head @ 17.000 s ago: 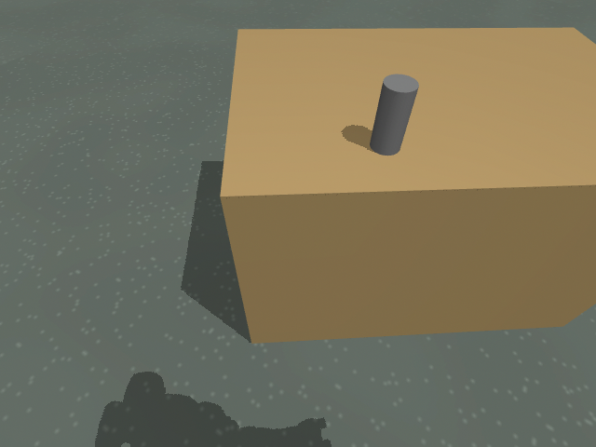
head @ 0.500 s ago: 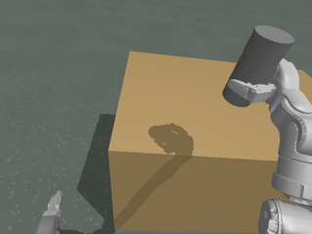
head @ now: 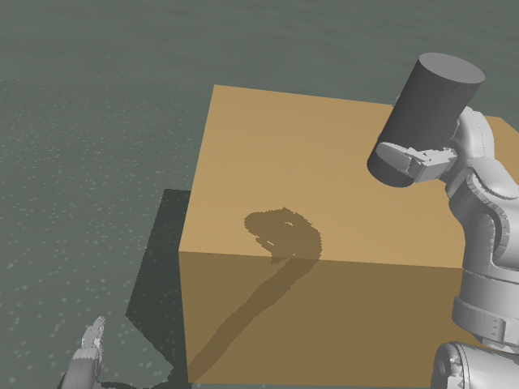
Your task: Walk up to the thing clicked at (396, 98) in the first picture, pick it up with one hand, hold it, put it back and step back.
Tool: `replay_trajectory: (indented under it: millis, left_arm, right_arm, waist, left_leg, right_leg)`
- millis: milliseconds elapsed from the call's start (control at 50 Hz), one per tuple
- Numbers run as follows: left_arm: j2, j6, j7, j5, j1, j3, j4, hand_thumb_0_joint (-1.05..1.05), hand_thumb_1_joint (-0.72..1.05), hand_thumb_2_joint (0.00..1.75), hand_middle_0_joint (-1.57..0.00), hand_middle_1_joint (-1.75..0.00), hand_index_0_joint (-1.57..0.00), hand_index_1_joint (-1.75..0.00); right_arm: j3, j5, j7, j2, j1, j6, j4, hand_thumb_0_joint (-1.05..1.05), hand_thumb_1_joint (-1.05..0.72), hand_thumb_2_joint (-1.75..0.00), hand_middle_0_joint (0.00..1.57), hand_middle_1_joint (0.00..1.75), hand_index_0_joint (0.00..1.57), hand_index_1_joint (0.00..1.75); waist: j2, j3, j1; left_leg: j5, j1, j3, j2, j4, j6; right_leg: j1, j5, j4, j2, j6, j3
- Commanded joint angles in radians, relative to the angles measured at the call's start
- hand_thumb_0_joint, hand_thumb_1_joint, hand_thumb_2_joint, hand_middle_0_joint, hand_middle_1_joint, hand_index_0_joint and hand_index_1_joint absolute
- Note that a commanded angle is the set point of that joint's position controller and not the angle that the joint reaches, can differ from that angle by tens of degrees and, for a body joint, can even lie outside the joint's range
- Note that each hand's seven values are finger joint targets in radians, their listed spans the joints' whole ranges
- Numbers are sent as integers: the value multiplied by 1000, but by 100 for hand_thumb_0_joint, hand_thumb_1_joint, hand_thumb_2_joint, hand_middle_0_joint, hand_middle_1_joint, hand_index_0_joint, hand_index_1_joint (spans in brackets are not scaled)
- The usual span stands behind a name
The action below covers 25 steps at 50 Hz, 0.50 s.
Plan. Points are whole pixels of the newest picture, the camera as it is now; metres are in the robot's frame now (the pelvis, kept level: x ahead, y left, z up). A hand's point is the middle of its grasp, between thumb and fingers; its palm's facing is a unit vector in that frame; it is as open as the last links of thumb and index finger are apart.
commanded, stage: hold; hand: right
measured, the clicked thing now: (416, 126) +0.34 -0.16 +0.30
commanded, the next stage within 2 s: crouch in 1.50 s
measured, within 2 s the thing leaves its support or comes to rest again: neither
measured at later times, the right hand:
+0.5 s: hand (408, 139) +0.35 -0.17 +0.28, palm faces +0.13 +0.99 -0.01, open 9.8 cm
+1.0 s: hand (411, 138) +0.34 -0.17 +0.28, palm faces +0.13 +0.99 -0.01, open 9.8 cm
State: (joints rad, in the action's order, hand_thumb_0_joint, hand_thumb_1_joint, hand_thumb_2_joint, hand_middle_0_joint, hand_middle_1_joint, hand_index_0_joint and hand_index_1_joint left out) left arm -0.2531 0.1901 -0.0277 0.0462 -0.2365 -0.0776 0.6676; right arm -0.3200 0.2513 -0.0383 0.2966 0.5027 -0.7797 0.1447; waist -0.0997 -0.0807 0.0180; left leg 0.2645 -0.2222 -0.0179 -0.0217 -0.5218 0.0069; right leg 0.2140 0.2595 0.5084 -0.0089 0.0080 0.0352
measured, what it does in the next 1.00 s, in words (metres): stands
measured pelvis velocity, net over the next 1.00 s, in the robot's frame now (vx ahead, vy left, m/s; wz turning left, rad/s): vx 0.00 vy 0.00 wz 0.01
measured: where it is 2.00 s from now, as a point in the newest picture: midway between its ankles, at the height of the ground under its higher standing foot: outside the picture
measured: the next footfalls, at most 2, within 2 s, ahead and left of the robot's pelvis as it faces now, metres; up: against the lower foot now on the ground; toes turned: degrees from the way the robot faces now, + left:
none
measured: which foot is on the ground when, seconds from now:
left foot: down 0.00-1.00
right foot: down 0.00-1.00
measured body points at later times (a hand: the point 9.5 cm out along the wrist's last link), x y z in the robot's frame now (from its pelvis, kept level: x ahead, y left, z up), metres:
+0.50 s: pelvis +0.01 +0.00 +0.00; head -0.04 +0.04 +0.45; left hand +0.18 +0.26 -0.08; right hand +0.33 -0.22 +0.28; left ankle +0.01 +0.12 -0.74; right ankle +0.01 -0.13 -0.74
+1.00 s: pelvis +0.00 +0.00 +0.00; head -0.04 +0.04 +0.45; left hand +0.16 +0.26 -0.08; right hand +0.33 -0.22 +0.28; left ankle +0.01 +0.12 -0.74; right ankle +0.01 -0.13 -0.74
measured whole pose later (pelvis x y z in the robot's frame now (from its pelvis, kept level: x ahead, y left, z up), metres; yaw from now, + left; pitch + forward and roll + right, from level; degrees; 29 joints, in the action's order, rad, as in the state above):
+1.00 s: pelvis +0.00 +0.00 +0.00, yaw +1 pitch -2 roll +0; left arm -0.26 0.19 -0.04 0.04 -0.25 -0.09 0.65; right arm -0.33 0.24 -0.01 0.29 0.50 -0.74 0.13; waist -0.09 -0.08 0.01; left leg 0.26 -0.23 -0.01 -0.02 -0.52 0.00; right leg 0.21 0.26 0.51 0.00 0.01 0.03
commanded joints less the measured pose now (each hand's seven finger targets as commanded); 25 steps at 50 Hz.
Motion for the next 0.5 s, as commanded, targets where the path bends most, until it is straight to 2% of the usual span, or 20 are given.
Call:
replay_trajectory:
  millis: [0,20,40,60,80,140,160,180,200,220,240,280,320,340,360,400,460,480]
  left_arm:
    - [-145,73,-19,3,136,-64,-189,0,-54,4,-4,-5,-4,-5]
    - [-144,75,-20,0,127,-59,-187,0,-54,5,-4,-5,-4,-5]
    - [-135,82,-22,-1,140,-44,-206,0,-54,5,-4,-5,-4,-5]
    - [-114,77,-21,-2,126,-30,-164,0,-54,5,-4,-5,-4,-5]
    - [-97,77,-22,0,128,-9,-167,0,-54,5,-4,-5,-4,-5]
    - [-120,81,-24,-4,143,-28,-194,0,-54,5,-4,-5,-4,-5]
    - [-125,78,-24,-3,137,-35,-190,0,-54,5,-4,-5,-4,-5]
    - [-112,78,-22,0,150,-15,-192,0,-53,4,-4,-5,-5,-5]
    - [-112,79,-22,0,155,-21,-189,0,-53,4,-4,-5,-5,-5]
    - [-118,73,-22,0,146,-27,-179,0,-53,4,-4,-5,-5,-5]
    - [-97,69,-19,2,140,-4,-168,0,-54,4,-4,-5,-5,-5]
    - [-128,67,-24,0,149,-38,-193,0,-54,5,-4,-5,-5,-5]
    - [-133,60,-23,-1,133,-46,-171,0,-54,5,-4,-5,-5,-5]
    - [-116,63,-21,0,133,-30,-182,0,-54,4,-4,-5,-5,-5]
    - [-122,62,-23,1,125,-42,-175,0,-54,4,-4,-5,-4,-5]
    - [-110,55,-21,-1,108,-38,-158,0,-54,5,-4,-5,-4,-5]
    - [-120,59,-23,-2,105,-46,-181,0,-54,5,-4,-5,-4,-5]
    - [-135,60,-25,-1,103,-62,-176,0,-54,5,-4,-5,-4,-5]
  right_arm:
    - [-94,7,19,228,454,82,171,0,-18,-134,131,147,136,147]
    - [-94,4,25,234,472,88,185,0,-17,-134,131,148,136,148]
    - [-98,6,27,234,452,90,157,0,-18,-134,132,148,137,148]
    - [-95,2,28,244,471,98,196,0,-15,-134,131,147,136,147]
    - [-87,1,31,229,451,98,167,0,-16,-133,130,146,135,146]
    - [-61,-11,36,212,475,107,197,0,-15,-133,130,146,135,146]
    - [-39,-15,33,190,460,103,187,0,-14,-133,129,147,134,147]
    - [-25,-12,28,172,440,101,194,0,-16,-133,130,146,135,146]
    - [-31,-13,24,181,447,102,224,0,-15,-132,129,146,134,146]
    - [-58,-14,26,208,440,101,214,0,-12,-131,127,145,133,145]
    - [-57,-12,23,202,408,99,208,0,-15,-131,128,144,133,144]
    - [-61,-8,24,195,390,88,191,0,-13,-133,128,146,134,146]
    - [-70,-6,27,206,404,83,189,0,-13,-131,127,144,132,144]
    - [-83,-1,27,217,404,86,206,0,-14,-131,128,144,133,144]
    - [-91,-2,29,223,403,88,202,0,-13,-131,128,145,133,145]
    - [-109,-3,31,239,383,94,195,0,-15,-133,129,146,134,146]
    - [-83,-3,30,217,427,103,209,0,-13,-133,130,147,135,147]
    - [-76,-3,30,211,430,103,216,0,-12,-134,129,147,134,147]
  waist:
    - [156,-163,-4]
    - [162,-187,-5]
    - [170,-172,4]
    - [135,-175,14]
    - [133,-168,14]
    - [93,-208,6]
    - [92,-214,1]
    - [76,-195,7]
    - [47,-209,9]
    - [56,-221,13]
    - [62,-208,19]
    - [101,-197,7]
    - [107,-181,0]
    - [115,-169,9]
    - [117,-173,7]
    - [128,-160,9]
    - [124,-176,-6]
    - [126,-184,-13]
  left_leg:
    - [-126,-3,-46,22,96,3]
    - [-145,-1,-44,22,90,4]
    - [-146,6,-40,19,90,7]
    - [-138,2,-40,17,86,4]
    - [-133,5,-36,16,86,4]
    - [-125,12,-36,17,81,-2]
    - [-139,10,-37,17,80,-3]
    - [-134,4,-36,17,79,-3]
    - [-131,11,-39,17,78,-6]
    - [-162,20,-40,18,75,-7]
    - [-183,25,-39,16,76,-5]
    - [-183,22,-41,18,82,0]
    - [-188,15,-41,19,84,1]
    - [-179,17,-41,19,87,3]
    - [-187,18,-42,20,82,2]
    - [-183,12,-40,19,85,4]
    - [-216,10,-35,19,77,4]
    - [-211,1,-37,21,76,4]
  right_leg:
    - [-92,-125,-63,-7,-32,-16]
    - [-101,-142,-57,-7,-31,-16]
    - [-84,-141,-50,-11,-32,-24]
    - [-80,-135,-49,-13,-31,-24]
    - [-76,-132,-48,-14,-31,-26]
    - [-83,-127,-52,-13,-27,-25]
    - [-94,-141,-53,-12,-27,-23]
    - [-87,-138,-54,-12,-24,-26]
    - [-93,-140,-58,-10,-22,-21]
    - [-98,-175,-51,-9,-22,-18]
    - [-92,-196,-47,-12,-22,-21]
    - [-88,-189,-48,-10,-24,-23]
    - [-88,-186,-50,-10,-24,-21]
    - [-82,-177,-48,-11,-27,-23]
    - [-87,-184,-47,-8,-27,-22]
    - [-75,-177,-46,-12,-28,-26]
    - [-97,-203,-41,-9,-31,-28]
    - [-107,-202,-40,-9,-30,-26]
